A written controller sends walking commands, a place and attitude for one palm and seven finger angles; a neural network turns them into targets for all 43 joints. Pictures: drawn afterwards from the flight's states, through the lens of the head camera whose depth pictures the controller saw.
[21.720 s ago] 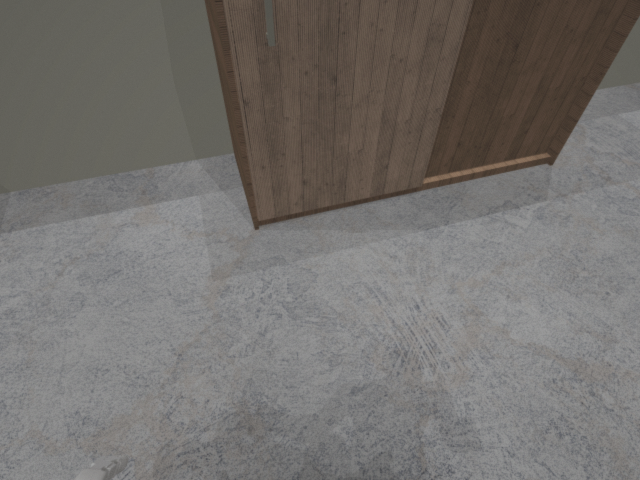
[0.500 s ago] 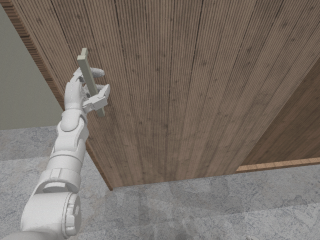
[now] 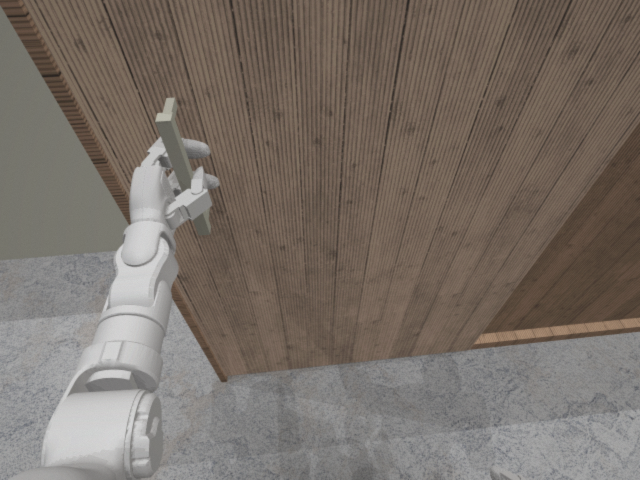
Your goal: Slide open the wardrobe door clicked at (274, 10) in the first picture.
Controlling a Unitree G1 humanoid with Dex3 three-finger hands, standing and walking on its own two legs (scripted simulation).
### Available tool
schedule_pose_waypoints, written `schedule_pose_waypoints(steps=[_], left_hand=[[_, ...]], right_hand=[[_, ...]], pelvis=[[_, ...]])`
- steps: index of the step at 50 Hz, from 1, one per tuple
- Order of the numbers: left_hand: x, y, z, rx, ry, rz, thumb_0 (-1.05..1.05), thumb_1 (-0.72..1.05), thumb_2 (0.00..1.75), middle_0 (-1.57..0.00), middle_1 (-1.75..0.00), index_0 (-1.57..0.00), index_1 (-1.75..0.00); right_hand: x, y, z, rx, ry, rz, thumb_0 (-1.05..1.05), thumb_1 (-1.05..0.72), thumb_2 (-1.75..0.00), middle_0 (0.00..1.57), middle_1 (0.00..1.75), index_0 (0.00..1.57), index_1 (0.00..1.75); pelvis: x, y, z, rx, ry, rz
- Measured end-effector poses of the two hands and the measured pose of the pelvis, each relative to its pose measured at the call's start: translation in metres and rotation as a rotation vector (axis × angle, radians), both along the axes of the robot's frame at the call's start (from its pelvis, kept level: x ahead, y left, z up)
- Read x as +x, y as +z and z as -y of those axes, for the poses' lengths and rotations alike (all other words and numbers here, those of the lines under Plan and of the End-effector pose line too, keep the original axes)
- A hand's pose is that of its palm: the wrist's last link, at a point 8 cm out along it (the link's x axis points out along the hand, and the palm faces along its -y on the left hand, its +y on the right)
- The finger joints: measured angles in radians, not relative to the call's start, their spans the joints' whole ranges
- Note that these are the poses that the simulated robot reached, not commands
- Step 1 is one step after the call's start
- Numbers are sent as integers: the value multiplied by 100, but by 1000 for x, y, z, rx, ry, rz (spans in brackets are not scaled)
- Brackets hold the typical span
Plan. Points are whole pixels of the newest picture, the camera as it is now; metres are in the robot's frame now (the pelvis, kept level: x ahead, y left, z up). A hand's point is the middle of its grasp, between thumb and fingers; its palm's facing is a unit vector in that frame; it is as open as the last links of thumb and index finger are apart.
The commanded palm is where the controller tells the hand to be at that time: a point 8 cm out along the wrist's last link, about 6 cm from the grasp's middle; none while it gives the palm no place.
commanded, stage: grip the handle and tug to test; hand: left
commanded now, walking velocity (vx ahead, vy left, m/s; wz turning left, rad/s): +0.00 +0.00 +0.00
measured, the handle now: (189, 173) +0.48 +0.19 +0.12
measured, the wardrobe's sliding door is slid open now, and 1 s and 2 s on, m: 0.00 0.00 0.04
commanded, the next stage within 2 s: tug the door sideways, standing still in 0.30 s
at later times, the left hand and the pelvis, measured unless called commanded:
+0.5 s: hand (202, 197) +0.42 +0.16 +0.13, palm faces +0.12 -0.99 +0.00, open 5.5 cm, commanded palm +0.40 +0.20 +0.13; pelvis +0.03 +0.01 +0.01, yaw -1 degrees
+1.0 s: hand (209, 196) +0.43 +0.16 +0.13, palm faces +0.20 -0.98 -0.02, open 5.6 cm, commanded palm +0.40 +0.15 +0.13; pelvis +0.01 +0.00 +0.00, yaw +3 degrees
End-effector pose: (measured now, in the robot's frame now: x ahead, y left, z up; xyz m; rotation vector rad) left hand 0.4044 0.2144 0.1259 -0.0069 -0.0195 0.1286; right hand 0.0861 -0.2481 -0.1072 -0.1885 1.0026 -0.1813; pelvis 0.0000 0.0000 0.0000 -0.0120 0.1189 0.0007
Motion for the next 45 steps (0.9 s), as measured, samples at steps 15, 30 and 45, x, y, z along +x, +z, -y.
schedule_pose_waypoints(steps=[15, 30, 45], left_hand=[[-5, 0, 0, -6, -5, 4, 2, 80, 81, -34, -140, -35, -140], [-7, 3, 1, -5, 16, -25, 2, 78, 84, -34, -139, -36, -138], [-8, 3, 7, 14, 67, -25, 2, 81, 84, -31, -140, -30, -140]], right_hand=[[20, 8, -1, 15, -32, 51, 1, -90, -90, 21, 30, 21, 30], [64, 10, -13, 6, 46, 69, 1, -90, -90, 21, 30, 20, 30], [41, -2, -20, 26, 98, 29, 1, -90, -90, 21, 30, 21, 30]], pelvis=[[18, 3, -3, 1, -29, 5], [29, 5, -5, -3, 9, 12], [11, 0, -4, -4, 47, 13]])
